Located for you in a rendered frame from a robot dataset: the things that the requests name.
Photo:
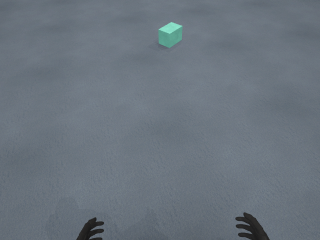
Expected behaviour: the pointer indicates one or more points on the robot left hand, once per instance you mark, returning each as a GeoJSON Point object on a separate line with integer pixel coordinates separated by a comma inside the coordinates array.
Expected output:
{"type": "Point", "coordinates": [87, 231]}

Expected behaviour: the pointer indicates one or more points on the carton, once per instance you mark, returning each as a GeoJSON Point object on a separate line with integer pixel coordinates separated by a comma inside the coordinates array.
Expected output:
{"type": "Point", "coordinates": [170, 34]}

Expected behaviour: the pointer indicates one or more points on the robot right hand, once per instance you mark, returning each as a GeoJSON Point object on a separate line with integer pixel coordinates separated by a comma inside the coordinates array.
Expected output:
{"type": "Point", "coordinates": [254, 227]}

